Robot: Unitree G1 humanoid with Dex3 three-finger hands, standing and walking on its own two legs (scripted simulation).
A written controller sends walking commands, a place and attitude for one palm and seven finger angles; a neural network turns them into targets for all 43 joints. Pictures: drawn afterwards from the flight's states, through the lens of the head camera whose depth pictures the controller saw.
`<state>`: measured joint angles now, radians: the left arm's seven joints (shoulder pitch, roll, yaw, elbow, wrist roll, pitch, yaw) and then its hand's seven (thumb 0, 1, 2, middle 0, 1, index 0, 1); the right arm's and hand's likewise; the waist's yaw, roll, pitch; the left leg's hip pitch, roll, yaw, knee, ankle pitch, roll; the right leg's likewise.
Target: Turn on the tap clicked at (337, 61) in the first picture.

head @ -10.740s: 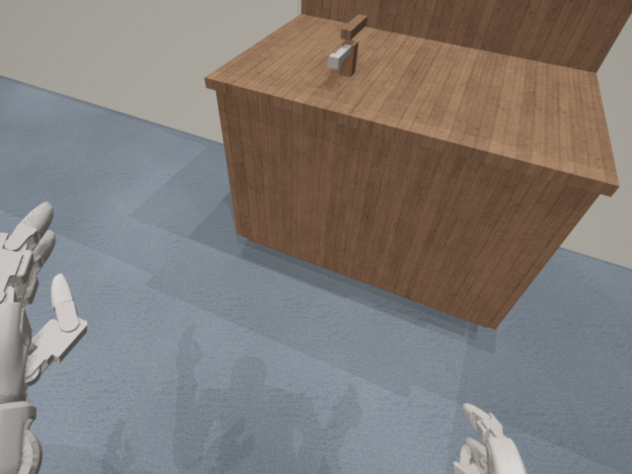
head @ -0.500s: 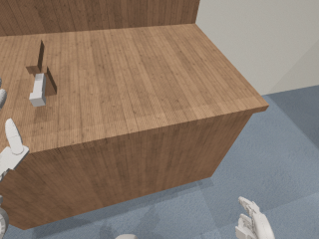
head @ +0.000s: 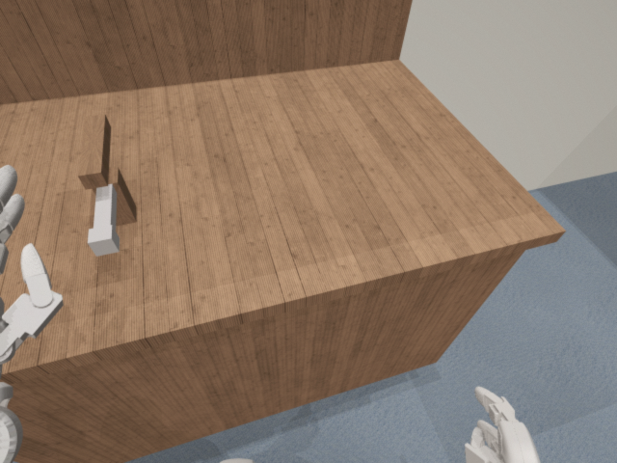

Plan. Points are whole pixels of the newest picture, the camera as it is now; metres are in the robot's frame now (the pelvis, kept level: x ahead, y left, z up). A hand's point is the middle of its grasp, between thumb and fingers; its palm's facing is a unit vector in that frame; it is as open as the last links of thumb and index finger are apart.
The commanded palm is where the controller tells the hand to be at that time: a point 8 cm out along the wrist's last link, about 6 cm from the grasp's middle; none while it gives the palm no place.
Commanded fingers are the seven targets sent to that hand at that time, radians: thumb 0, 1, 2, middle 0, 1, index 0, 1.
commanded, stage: come to a stop and stand still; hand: left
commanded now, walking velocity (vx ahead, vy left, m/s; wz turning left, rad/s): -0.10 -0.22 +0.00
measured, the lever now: (104, 240) +0.35 +0.30 +0.08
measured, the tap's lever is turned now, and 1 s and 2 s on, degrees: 0 0 0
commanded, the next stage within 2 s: look again from close up in 1.00 s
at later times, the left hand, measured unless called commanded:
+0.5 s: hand (31, 278) +0.23 +0.28 +0.18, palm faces +0.45 -0.84 -0.30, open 7.4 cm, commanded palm +0.17 +0.31 +0.19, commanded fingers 0.00 0.90 0.90 -0.20 -0.30 -0.20 -0.30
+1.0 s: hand (9, 295) +0.21 +0.29 +0.18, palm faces +0.44 -0.83 -0.33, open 7.4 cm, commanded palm +0.16 +0.32 +0.19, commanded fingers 0.00 0.90 0.90 -0.20 -0.30 -0.20 -0.30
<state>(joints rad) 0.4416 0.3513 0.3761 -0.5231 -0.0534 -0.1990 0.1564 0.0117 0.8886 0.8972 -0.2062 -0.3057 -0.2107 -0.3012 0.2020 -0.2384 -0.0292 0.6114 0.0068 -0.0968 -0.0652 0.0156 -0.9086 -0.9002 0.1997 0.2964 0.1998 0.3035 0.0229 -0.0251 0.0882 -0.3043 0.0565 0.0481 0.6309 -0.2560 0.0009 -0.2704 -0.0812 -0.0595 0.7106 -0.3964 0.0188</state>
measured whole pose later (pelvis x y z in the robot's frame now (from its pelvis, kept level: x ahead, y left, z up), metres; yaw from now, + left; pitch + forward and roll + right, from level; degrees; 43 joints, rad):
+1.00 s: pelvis +0.00 +0.04 +0.02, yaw +1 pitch -2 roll -2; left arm 0.45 0.32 0.32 -0.49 -0.06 -0.12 0.16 0.01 0.89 0.90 -0.20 -0.31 -0.21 -0.30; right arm 0.20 -0.19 0.02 0.60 0.01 -0.07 -0.06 0.02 -0.91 -0.90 0.20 0.30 0.20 0.30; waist 0.02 0.01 0.06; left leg -0.21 0.02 0.04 0.40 -0.16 0.02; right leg -0.15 0.00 -0.04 0.30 -0.12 0.02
